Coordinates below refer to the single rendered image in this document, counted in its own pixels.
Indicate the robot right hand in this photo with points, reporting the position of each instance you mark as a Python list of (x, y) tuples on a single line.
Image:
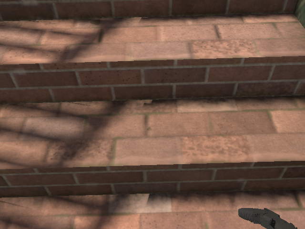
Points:
[(264, 217)]

